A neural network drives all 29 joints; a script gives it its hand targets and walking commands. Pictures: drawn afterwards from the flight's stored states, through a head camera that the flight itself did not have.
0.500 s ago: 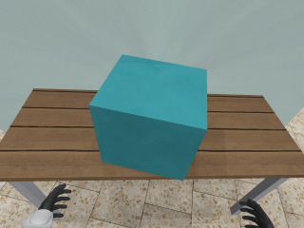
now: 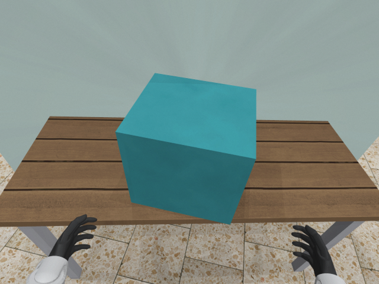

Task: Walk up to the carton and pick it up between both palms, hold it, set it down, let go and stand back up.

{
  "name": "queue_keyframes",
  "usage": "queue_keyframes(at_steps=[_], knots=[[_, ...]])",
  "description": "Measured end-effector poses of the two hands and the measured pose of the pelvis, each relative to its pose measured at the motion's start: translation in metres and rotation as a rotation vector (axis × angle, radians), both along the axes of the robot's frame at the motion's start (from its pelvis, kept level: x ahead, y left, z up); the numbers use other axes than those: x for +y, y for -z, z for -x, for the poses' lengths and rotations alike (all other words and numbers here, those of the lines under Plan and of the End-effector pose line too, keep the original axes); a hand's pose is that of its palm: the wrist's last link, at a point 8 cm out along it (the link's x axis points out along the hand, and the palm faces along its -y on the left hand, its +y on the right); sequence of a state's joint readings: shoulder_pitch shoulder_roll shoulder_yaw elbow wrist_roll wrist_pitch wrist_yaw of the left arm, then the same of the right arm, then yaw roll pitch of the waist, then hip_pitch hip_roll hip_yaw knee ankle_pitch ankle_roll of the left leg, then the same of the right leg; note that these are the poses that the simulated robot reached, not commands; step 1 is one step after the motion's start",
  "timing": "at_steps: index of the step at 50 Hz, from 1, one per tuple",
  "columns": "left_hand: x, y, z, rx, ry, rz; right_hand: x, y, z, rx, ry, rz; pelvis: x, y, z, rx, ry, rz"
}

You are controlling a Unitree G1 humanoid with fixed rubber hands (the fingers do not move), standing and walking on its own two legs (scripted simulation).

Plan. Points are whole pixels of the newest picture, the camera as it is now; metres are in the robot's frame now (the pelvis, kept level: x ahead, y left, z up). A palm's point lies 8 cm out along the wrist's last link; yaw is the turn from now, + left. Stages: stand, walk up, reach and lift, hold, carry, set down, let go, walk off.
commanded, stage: reach and lift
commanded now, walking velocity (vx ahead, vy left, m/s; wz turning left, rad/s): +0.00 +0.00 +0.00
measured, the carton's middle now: (191, 147) +0.47 +0.01 +0.00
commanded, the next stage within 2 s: none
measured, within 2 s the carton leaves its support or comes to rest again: neither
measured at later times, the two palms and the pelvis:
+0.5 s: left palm (66, 230) +0.23 +0.27 -0.01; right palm (299, 244) +0.21 -0.22 +0.00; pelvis +0.04 +0.00 +0.00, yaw +0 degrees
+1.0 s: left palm (71, 190) +0.29 +0.27 +0.04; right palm (298, 228) +0.23 -0.21 +0.02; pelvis +0.04 +0.00 +0.00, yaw +0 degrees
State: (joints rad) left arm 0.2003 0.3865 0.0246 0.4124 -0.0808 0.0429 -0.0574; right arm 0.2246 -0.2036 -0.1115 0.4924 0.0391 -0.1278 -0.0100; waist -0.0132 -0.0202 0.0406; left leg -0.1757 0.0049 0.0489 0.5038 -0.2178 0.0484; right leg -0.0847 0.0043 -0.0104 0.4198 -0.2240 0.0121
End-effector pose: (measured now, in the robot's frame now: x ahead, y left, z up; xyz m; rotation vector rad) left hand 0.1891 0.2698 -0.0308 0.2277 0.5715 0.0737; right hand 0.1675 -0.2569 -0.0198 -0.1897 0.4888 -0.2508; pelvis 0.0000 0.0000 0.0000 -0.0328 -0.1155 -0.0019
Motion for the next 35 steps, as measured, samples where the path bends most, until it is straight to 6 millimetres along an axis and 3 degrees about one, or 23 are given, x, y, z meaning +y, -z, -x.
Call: queue_keyframes(at_steps=[8, 14, 22, 35], knots=[[-0.011, -0.006, -0.017, -0.071, 0.025, 0.065, 0.021, -0.005, -0.023, -0.054, 0.016, -0.054, -0.006, -0.001, -0.011, 0.022, 0.002, -0.007], [-0.007, -0.013, -0.032, -0.125, 0.065, 0.059, 0.035, -0.007, -0.035, -0.089, 0.035, -0.08, -0.005, -0.002, -0.025, 0.041, 0.002, -0.006], [-0.001, -0.024, -0.038, -0.193, 0.11, 0.05, 0.038, -0.014, -0.038, -0.164, 0.067, -0.088, 0.0, -0.003, -0.038, 0.059, 0.003, 0.0], [0.002, -0.033, -0.041, -0.253, 0.093, 0.093, 0.04, -0.021, -0.043, -0.188, 0.072, -0.107, 0.001, -0.003, -0.039, 0.06, 0.003, 0.001]])
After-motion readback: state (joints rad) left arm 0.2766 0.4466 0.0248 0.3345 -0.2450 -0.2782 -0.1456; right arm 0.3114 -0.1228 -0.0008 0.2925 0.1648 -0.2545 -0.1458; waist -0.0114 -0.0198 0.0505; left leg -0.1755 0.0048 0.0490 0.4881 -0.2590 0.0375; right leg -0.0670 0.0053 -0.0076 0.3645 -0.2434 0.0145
